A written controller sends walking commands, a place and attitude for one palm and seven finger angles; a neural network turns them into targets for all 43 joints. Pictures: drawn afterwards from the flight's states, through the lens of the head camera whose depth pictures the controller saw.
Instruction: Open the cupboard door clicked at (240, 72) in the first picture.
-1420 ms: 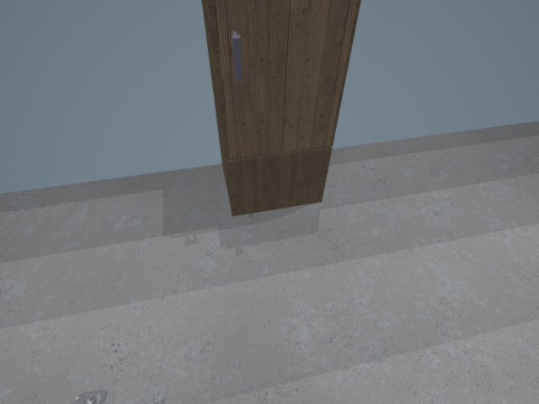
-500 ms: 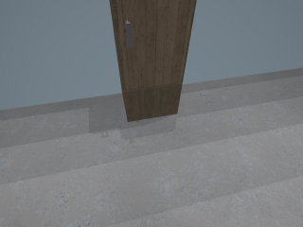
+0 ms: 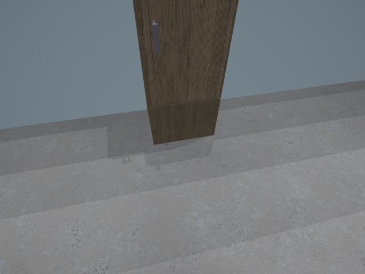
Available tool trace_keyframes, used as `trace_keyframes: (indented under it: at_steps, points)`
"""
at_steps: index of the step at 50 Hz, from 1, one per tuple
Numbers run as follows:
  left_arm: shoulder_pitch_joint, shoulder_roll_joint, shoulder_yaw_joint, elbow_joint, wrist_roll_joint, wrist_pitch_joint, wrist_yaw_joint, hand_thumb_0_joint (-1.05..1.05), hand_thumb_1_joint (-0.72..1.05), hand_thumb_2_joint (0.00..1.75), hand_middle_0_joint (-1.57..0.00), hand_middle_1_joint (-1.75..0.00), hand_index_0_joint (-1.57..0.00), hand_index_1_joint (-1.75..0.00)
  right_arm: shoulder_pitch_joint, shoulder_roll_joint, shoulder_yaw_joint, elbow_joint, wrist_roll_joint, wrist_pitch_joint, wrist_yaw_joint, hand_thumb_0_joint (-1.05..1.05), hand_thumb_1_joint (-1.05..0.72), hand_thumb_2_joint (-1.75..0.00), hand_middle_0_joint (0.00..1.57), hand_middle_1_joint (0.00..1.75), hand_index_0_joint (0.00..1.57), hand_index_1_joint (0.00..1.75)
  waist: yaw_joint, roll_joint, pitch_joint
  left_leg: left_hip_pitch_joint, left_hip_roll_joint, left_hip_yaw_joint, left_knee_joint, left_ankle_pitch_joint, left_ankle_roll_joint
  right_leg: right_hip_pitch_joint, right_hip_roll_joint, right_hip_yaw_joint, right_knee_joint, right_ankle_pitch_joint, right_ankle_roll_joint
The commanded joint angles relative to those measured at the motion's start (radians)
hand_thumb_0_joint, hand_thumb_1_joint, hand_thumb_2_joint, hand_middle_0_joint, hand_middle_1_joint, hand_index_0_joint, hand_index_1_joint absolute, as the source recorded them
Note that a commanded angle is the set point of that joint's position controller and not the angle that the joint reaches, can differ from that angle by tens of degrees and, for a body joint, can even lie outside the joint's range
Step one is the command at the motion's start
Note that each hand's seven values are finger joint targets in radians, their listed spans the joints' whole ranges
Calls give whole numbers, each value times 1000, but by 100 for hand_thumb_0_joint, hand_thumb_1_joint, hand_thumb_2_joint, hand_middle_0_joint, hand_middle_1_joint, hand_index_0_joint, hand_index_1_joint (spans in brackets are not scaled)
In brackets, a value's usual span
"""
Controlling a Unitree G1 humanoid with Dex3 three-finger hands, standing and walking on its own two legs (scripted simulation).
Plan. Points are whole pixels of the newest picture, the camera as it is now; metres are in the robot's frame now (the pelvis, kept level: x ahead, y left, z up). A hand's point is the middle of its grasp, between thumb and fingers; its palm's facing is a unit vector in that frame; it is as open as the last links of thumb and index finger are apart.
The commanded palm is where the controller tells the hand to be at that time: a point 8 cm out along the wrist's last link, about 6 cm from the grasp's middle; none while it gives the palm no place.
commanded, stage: look at it before walking up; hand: left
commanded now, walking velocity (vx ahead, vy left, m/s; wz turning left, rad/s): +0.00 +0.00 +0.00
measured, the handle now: (155, 36) +1.05 +0.19 +0.03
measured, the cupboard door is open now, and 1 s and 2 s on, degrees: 0 0 0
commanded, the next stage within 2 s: walk to a spot facing it in 0.02 s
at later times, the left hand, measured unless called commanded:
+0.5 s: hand out of the picture +0.07 +0.19 -0.18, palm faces -0.13 -0.96 -0.26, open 7.4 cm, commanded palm none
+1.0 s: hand out of the picture +0.12 +0.20 -0.18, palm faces -0.28 -0.94 -0.19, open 7.4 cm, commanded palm none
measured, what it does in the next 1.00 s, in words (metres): steps on the spot, turning right: left foot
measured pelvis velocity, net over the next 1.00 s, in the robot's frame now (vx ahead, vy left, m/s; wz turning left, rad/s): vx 0.08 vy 0.01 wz -0.42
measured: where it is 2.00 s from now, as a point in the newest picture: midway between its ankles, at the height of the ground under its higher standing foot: (208, 256)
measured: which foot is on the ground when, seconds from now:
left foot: down 0.00-0.52, up 0.54-0.98, down 1.00-1.00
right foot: down 0.00-1.00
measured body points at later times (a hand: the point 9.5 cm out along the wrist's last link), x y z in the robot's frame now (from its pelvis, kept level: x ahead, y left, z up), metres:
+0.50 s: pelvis -0.01 -0.01 -0.02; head +0.01 -0.03 +0.42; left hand +0.07 +0.24 -0.16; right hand +0.03 -0.27 -0.17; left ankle +0.00 +0.13 -0.75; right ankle -0.01 -0.10 -0.74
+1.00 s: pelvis +0.08 +0.01 -0.01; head +0.10 +0.02 +0.44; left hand +0.13 +0.25 -0.17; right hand +0.10 -0.27 -0.13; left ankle +0.15 +0.11 -0.75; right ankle +0.00 -0.10 -0.75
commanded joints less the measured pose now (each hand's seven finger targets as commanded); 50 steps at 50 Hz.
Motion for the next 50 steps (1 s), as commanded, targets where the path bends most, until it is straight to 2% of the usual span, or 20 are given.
trace_keyframes:
  at_steps: [1, 8, 11, 13, 16, 19, 22, 24, 25, 26, 27, 28, 30, 32, 34, 43, 45, 48, 49, 50]
  points:
    - [-42, 209, 40, -65, 2, -27, 18, 0, 90, 90, -20, -30, -20, -30, -49, -205, -40, -65, 0, -26, -15, 0, -90, -90, 20, 30, 20, 30, -1, -2, -61, 5, 107, -98, -60, 96, 36, 1, -118, 104, -69, 90, -30]
    - [-44, 211, 44, -73, 2, -23, 17, 0, 90, 90, -20, -30, -20, -30, -41, -208, -44, -68, -2, -27, -20, 0, -90, -90, 20, 30, 20, 30, -4, 0, -82, 39, 117, -74, -38, 137, 33, -3, -114, 115, -48, 171, -35]
    - [19, 104, 33, -82, 3, 9, 23, 0, 90, 90, -20, -30, -20, -30, 29, -87, -33, -75, -4, -6, -26, 0, -90, -90, 20, 30, 20, 30, -10, -15, -81, 35, 122, -18, 28, 158, 13, -46, -108, 133, 20, 261, -25]
    - [34, 104, 41, -108, 5, 24, 21, 0, 90, 90, -20, -30, -20, -30, 44, -92, -44, -102, -4, 5, -32, 0, -90, -90, 20, 30, 20, 30, -12, -6, -61, 18, 132, -5, 54, 131, 14, -94, -95, 145, 63, 260, -27]
    - [45, 99, 54, -154, 10, 36, 15, 0, 90, 90, -20, -30, -20, -30, 46, -101, -64, -148, -6, 14, -35, 0, -90, -90, 20, 30, 20, 30, -13, 12, -50, -8, 161, -13, 71, 57, 31, -169, -63, 153, 132, 202, -26]
    - [67, 70, 63, -189, 10, 42, 6, 0, 90, 90, -20, -30, -20, -30, 27, -119, -83, -188, -7, 15, -36, 0, -90, -90, 20, 30, 20, 30, -1, 103, -49, -34, 242, -56, 41, 36, 76, -223, -9, 97, 288, 105, -9]
    - [96, 28, 76, -214, 10, 52, 0, 0, 90, 90, -20, -30, -20, -30, -4, -114, -94, -221, -11, 8, -32, 0, -90, -90, 20, 30, 20, 30, 16, 216, -25, -117, 363, -80, -3, 153, 166, -216, -11, -6, 509, -281, 16]
    - [203, 19, 86, -201, 13, 42, -13, 0, 90, 90, -20, -30, -20, -30, -48, -115, -95, -239, -15, 10, -28, 0, -90, -90, 20, 30, 20, 30, 77, 137, -68, -199, 335, -11, 121, -44, 119, -58, -31, -8, 361, -242, 4]
    - [280, 43, 98, -181, 21, 31, -14, 0, 90, 90, -20, -30, -20, -30, -56, -83, -91, -248, -14, 20, -21, 0, -90, -90, 20, 30, 20, 30, 119, -39, -46, -343, 236, 73, 349, -250, 46, 60, -56, 80, 149, -210, -16]
    - [319, 164, 119, -184, 35, 12, 2, 0, 90, 90, -20, -30, -20, -30, -36, 22, -70, -288, -6, 27, -11, 0, -90, -90, 20, 30, 20, 30, 117, -451, -5, -613, 24, 170, 739, -489, -47, 78, -320, 605, -148, -368, -115]
    - [324, 155, 114, -205, 9, 12, 17, 0, 90, 90, -20, -30, -20, -30, -84, -36, -76, -312, -13, 28, -11, 0, -90, -90, 20, 30, 20, 30, 125, -324, 36, -581, 43, -17, 804, -392, -28, -81, -342, 725, -303, -568, -140]
    - [246, 138, 111, -220, 12, 8, 19, 0, 90, 90, -20, -30, -20, -30, -101, -32, -83, -306, -9, 22, -5, 0, -90, -90, 20, 30, 20, 30, 79, -206, 94, -575, 58, -50, 843, -276, -22, -149, -305, 724, -313, -638, -146]
    - [158, 79, 99, -236, 10, -13, 16, 0, 90, 90, -20, -30, -20, -30, -2, -30, -89, -262, -20, 12, 4, 0, -90, -90, 20, 30, 20, 30, 8, -85, 37, -513, 91, -39, 800, -123, -33, -116, -239, 531, -243, -479, -142]
    - [189, 54, 97, -220, 7, -31, 10, 0, 90, 90, -20, -30, -20, -30, 26, -8, -88, -243, -22, 4, 6, 0, -90, -90, 20, 30, 20, 30, 9, -77, -15, -481, 89, -13, 752, -67, -45, -62, -193, 422, -204, -310, -153]
    - [238, 45, 99, -196, 8, -41, 9, 0, 90, 90, -20, -30, -20, -30, 22, 10, -88, -243, -20, -3, 7, 0, -90, -90, 20, 30, 20, 30, 22, -78, -32, -493, 87, -3, 712, -54, -50, -8, -182, 399, -190, -236, -165]
    - [318, 35, 105, -159, 18, -41, 6, 0, 90, 90, -20, -30, -20, -30, -67, 48, -77, -302, -12, -31, 5, 0, -90, -90, 20, 30, 20, 30, 68, -134, -28, -431, 41, 22, 420, -116, -49, 38, -163, 445, -157, -140, -194]
    - [290, 47, 111, -167, 20, -36, 9, 0, 90, 90, -20, -30, -20, -30, -53, 49, -77, -308, -5, -39, 1, 0, -90, -90, 20, 30, 20, 30, 60, -154, -22, -342, 27, 20, 339, -154, -38, -12, -170, 464, -129, -116, -197]
    - [198, 42, 118, -196, 12, -28, 7, 0, 90, 90, -20, -30, -20, -30, 108, 21, -82, -260, 1, -56, -15, 0, -90, -90, 20, 30, 20, 30, -22, -111, -54, 45, 7, 31, 74, -69, -27, -233, -70, 386, 25, -107, -134]
    - [192, -4, 112, -207, 9, -27, 0, 0, 90, 90, -20, -30, -20, -30, 222, -44, -97, -226, 0, -63, -29, 0, -90, -90, 20, 30, 20, 30, -68, 52, -111, 286, 134, -89, -8, -162, -1, -402, 7, 303, 193, -156, -93]
    - [190, -66, 104, -228, 1, -29, -13, 0, 90, 90, -20, -30, -20, -30, 341, -156, -120, -206, -18, -62, -33, 0, -90, -90, 20, 30, 20, 30, -110, 333, -147, 389, 431, -447, -133, -382, 93, -597, 115, 118, 511, -380, -34]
